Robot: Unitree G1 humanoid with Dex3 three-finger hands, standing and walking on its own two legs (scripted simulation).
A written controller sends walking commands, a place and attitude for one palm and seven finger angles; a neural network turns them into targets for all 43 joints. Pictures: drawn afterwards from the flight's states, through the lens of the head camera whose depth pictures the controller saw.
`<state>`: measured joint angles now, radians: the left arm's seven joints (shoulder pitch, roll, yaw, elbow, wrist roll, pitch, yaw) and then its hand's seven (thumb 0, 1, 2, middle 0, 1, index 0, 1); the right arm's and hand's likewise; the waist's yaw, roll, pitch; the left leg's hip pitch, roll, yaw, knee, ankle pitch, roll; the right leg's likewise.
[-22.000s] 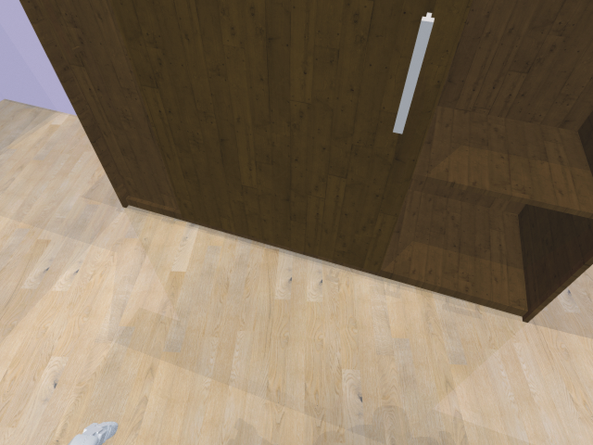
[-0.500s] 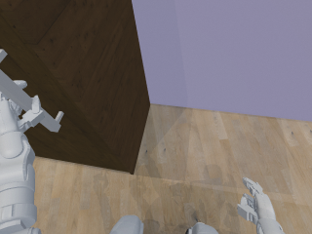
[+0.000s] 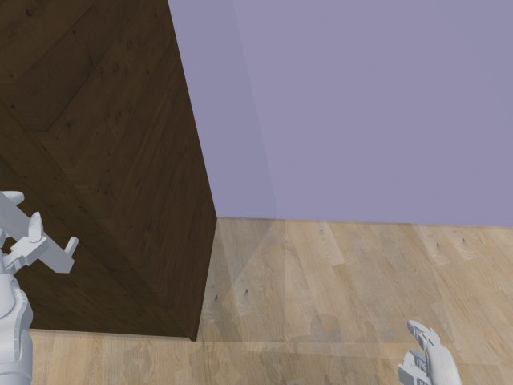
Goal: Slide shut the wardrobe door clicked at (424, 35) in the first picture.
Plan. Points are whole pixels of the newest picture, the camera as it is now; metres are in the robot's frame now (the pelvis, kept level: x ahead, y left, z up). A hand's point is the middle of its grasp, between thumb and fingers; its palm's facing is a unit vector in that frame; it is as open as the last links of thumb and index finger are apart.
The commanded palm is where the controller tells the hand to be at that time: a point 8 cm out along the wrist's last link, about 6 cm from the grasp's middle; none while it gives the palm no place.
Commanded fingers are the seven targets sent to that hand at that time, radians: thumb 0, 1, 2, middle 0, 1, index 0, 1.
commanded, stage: stop walking and hold the door there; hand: left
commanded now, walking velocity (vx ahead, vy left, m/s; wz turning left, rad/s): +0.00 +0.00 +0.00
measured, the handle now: (29, 216) +0.32 +0.37 +0.09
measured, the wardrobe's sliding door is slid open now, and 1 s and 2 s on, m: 0.00 0.00 0.00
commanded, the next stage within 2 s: none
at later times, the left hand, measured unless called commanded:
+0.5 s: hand (32, 239) +0.28 +0.34 +0.09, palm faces +0.55 -0.78 -0.30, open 6.6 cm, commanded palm +0.24 +0.35 +0.10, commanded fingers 0.00 0.90 0.90 -0.45 -1.40 -0.45 -1.40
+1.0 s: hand (30, 242) +0.28 +0.34 +0.09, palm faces +0.41 -0.88 -0.25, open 6.4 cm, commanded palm +0.24 +0.35 +0.10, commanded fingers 0.00 0.90 0.90 -0.45 -1.40 -0.45 -1.40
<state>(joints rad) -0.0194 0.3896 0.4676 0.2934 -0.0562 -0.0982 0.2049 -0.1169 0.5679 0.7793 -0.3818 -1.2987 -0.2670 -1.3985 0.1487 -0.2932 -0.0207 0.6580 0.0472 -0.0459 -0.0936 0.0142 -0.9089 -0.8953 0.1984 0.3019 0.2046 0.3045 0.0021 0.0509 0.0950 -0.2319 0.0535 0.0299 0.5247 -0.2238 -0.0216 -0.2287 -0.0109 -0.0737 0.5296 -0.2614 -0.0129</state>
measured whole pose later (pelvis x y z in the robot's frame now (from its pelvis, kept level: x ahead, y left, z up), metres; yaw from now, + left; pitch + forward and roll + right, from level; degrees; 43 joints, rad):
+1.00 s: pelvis -0.06 +0.09 +0.00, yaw -1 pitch -2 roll -2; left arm -0.13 0.32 0.25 0.21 -0.04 -0.08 0.20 -0.07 0.66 0.76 -0.34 -1.36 -0.26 -1.37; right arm 0.12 -0.24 0.00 0.62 0.04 -0.02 -0.09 0.01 -0.91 -0.90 0.19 0.30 0.20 0.30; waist 0.01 0.04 0.10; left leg -0.32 -0.04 0.12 0.49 -0.15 0.12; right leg -0.43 -0.06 -0.03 0.98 -0.49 0.03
